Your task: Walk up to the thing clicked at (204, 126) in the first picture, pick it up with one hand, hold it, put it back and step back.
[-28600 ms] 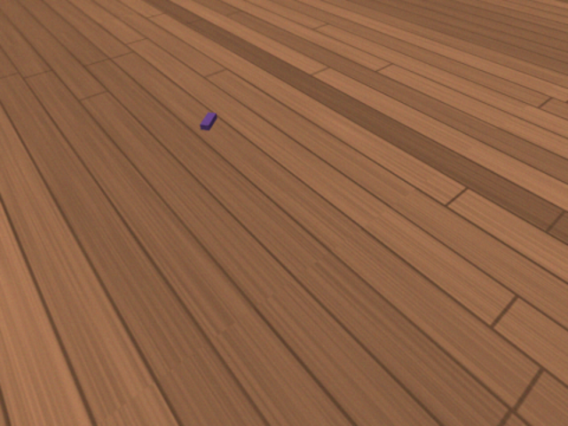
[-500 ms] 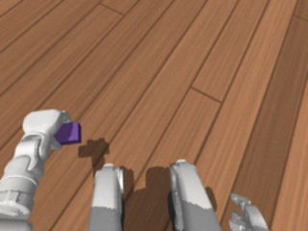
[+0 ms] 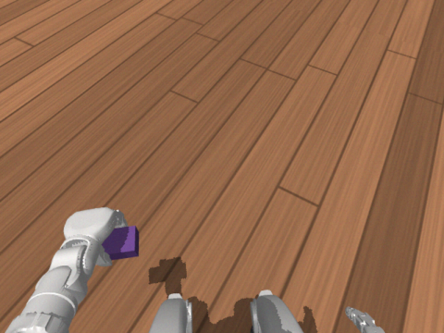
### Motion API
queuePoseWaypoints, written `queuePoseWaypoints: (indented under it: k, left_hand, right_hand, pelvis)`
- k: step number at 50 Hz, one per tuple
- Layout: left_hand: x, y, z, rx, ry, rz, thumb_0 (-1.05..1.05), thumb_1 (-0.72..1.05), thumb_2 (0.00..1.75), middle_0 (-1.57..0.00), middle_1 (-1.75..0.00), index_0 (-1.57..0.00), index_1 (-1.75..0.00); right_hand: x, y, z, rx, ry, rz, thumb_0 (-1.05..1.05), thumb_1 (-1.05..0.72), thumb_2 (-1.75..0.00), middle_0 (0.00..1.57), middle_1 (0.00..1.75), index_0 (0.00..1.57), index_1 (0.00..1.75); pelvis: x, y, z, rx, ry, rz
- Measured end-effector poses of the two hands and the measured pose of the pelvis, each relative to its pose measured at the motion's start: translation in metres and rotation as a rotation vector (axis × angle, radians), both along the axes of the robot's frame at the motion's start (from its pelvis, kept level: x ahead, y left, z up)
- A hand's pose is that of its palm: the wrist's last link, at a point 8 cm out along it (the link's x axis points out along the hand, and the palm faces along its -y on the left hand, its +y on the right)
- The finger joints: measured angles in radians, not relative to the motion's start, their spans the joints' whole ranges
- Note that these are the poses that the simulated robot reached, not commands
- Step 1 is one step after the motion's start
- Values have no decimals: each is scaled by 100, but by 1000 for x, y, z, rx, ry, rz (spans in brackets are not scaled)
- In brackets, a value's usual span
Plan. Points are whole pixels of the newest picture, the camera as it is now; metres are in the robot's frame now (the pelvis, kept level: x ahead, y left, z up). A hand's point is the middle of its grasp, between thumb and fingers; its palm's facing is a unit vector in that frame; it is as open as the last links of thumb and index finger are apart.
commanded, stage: lift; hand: left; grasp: from above
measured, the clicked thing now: (103, 245) +0.32 +0.25 -0.12
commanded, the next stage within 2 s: hold in 0.38 s
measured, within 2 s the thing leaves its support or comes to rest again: neither
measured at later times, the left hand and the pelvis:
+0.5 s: hand (97, 214) +0.35 +0.22 -0.01, palm faces -0.47 -0.10 -0.88, open 8.3 cm; pelvis +0.04 +0.00 +0.07, yaw +0 degrees
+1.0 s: hand (91, 202) +0.35 +0.22 +0.03, palm faces -0.47 -0.07 -0.88, open 8.3 cm; pelvis +0.05 +0.00 +0.09, yaw -1 degrees
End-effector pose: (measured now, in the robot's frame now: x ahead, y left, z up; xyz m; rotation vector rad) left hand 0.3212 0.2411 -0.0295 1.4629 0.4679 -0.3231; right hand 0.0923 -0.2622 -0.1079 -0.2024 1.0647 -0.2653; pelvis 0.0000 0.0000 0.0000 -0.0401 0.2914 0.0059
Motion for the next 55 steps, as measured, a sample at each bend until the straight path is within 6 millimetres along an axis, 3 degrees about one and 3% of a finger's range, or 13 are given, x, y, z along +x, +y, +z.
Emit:
queuePoseWaypoints:
  k: [18,44,55]
  left_hand:
    - [31,-11,69,16,-44,41,-1,26,26,-88,-27,-89,-26]
    - [41,-13,111,30,-30,0,-2,25,24,-91,-24,-92,-23]
    - [31,-23,118,18,-19,-27,-2,24,24,-93,-23,-94,-22]
  right_hand:
    - [20,4,53,32,-10,-7,1,-90,-90,20,30,20,30]
    - [55,3,84,48,-61,3,1,-90,-90,20,30,20,30]
    - [61,0,90,60,-83,17,1,-90,-90,20,30,20,30]
  pelvis:
    - [29,1,58,18,-101,-7]
    - [50,3,86,30,-177,-14]
    - [48,-1,91,36,-203,-17]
